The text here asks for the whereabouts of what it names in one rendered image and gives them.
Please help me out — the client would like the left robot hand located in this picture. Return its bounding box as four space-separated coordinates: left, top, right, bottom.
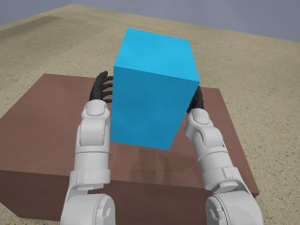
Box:
89 70 113 103

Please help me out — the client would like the left robot forearm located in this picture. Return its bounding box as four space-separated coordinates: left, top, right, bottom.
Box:
60 99 111 225

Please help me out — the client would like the pedestal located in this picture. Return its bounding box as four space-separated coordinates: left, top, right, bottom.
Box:
0 73 260 225

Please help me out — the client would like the right robot hand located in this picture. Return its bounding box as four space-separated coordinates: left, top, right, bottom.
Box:
187 85 204 113

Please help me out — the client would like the right robot forearm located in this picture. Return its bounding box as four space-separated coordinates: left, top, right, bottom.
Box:
184 108 263 224

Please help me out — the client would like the carton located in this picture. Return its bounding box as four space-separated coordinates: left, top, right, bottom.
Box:
110 28 200 150

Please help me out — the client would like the robot right upper arm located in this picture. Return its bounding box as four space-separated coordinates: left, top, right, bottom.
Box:
205 190 263 225

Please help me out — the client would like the robot left upper arm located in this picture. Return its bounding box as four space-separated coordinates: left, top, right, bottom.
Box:
61 193 116 225

